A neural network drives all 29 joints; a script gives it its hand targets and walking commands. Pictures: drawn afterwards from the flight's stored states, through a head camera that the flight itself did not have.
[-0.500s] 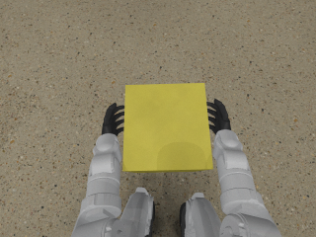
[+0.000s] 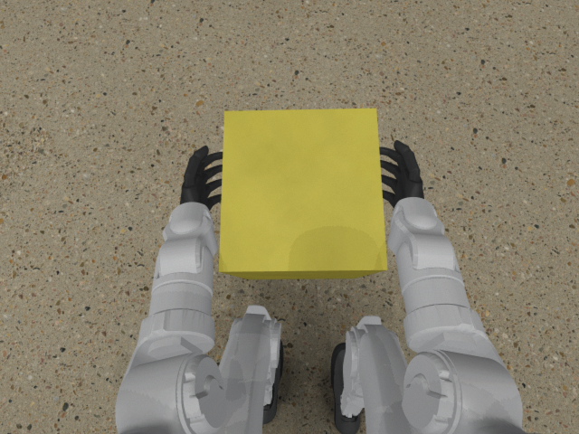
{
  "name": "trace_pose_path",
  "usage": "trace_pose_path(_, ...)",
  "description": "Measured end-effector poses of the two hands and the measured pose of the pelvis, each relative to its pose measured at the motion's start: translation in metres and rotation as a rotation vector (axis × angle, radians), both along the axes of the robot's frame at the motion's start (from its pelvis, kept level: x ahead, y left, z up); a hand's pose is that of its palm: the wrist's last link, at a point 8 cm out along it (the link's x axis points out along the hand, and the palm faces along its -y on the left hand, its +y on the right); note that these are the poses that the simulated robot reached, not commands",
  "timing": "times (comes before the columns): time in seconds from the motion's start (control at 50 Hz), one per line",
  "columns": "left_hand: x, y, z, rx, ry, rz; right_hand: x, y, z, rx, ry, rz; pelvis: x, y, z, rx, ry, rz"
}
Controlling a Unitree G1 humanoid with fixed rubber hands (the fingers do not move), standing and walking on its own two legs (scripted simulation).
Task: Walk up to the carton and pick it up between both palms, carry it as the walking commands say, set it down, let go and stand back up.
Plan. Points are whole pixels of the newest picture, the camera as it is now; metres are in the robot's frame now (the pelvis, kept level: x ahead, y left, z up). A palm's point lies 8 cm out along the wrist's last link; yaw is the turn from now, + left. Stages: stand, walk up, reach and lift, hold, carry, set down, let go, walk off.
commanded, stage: set down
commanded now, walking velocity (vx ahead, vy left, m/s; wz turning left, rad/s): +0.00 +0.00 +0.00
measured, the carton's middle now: (300, 209) +0.44 +0.04 -0.14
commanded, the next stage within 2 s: none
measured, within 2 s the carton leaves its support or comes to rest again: neither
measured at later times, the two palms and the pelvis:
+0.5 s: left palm (212, 207) +0.44 +0.19 -0.16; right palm (386, 204) +0.46 -0.10 -0.16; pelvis -0.01 +0.00 -0.07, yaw +0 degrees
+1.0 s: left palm (222, 209) +0.46 +0.19 -0.25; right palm (372, 209) +0.49 -0.09 -0.25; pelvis -0.02 +0.00 -0.14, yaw +0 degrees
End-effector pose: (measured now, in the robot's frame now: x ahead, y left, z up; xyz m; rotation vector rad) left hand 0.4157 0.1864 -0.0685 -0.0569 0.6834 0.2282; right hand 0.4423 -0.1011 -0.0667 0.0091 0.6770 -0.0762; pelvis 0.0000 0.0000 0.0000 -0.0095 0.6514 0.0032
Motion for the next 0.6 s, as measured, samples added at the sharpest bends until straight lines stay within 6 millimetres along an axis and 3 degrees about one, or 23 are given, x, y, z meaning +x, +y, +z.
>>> trace_pose_path(0.6,0.028,0.005,-0.113,0.008,0.014,-0.025,0.026,0.005,-0.111,-0.001,0.011,-0.013,-0.013,0.000,-0.084,-0.010,0.087,0.011)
